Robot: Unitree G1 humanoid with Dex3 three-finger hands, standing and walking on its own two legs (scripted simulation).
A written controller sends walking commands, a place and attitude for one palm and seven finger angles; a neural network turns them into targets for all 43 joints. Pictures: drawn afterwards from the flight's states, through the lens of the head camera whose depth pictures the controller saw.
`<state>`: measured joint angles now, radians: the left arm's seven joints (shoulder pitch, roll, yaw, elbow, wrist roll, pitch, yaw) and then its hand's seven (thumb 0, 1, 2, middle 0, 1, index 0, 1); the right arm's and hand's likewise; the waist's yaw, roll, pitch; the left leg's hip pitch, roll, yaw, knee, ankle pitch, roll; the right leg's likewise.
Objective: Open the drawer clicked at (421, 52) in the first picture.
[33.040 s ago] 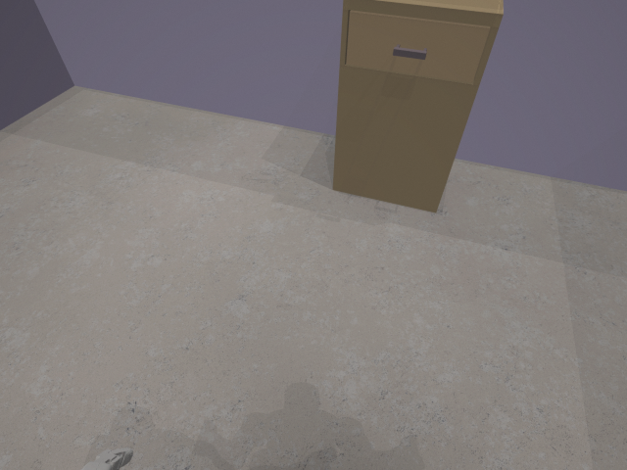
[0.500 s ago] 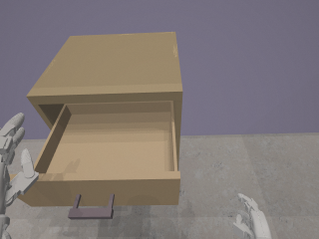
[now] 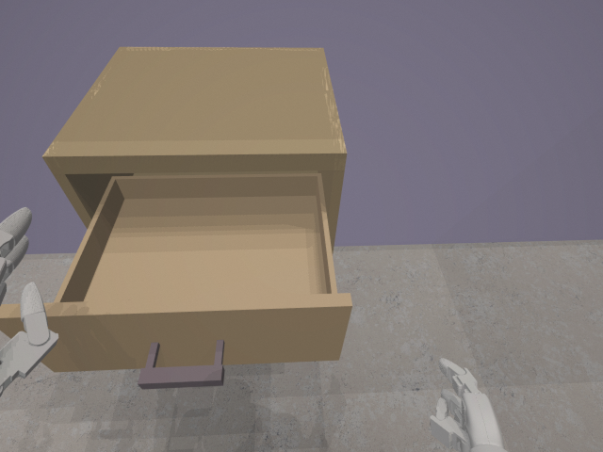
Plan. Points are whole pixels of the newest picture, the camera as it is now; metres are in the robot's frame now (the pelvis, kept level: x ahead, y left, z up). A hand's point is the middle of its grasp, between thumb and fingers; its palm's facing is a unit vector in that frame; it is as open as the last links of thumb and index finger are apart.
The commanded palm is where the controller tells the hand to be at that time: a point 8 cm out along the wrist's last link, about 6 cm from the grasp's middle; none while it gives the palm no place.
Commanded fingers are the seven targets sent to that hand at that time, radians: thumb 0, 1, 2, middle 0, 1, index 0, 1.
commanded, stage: step back with the hand held close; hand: left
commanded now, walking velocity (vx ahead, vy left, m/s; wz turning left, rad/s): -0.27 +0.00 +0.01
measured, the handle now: (185, 362) +0.25 +0.18 -0.04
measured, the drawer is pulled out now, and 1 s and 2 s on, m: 0.27 0.27 0.27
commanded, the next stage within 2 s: stop stepping back and stand still in 0.62 s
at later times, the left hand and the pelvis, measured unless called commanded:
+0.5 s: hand out of the picture +0.08 +0.23 +0.17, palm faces +0.31 -0.78 -0.54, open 7.4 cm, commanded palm +0.02 +0.27 +0.19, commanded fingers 0.00 0.90 0.90 -0.20 -0.30 -0.20 -0.30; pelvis -0.11 -0.01 +0.00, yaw +0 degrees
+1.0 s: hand out of the picture -0.04 +0.24 +0.19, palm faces +0.39 -0.83 -0.40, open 7.4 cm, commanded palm -0.09 +0.28 +0.19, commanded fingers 0.00 0.90 0.90 -0.20 -0.30 -0.20 -0.30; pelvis -0.22 +0.00 +0.01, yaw +0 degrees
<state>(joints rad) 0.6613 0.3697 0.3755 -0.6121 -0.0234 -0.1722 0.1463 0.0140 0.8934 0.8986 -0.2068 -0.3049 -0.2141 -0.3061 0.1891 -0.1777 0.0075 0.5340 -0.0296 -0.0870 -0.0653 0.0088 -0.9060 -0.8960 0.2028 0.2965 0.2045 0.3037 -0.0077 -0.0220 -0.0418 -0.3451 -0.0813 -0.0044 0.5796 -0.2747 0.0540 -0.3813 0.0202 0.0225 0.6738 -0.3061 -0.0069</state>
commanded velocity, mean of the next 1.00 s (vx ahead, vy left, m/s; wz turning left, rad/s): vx -0.19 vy -0.02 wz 0.00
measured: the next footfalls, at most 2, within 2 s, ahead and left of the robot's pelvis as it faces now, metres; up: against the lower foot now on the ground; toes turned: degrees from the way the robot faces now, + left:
right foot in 0.06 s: +0.01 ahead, -0.10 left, +0.00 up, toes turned +1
left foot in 0.38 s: -0.05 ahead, +0.14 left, +0.00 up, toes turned +2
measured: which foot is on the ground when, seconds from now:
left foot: down 0.00-0.14, up 0.16-0.36, down 0.38-0.58, up 0.60-0.80, down 0.82-1.00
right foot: up 0.00-0.04, down 0.06-0.82, up 0.84-1.00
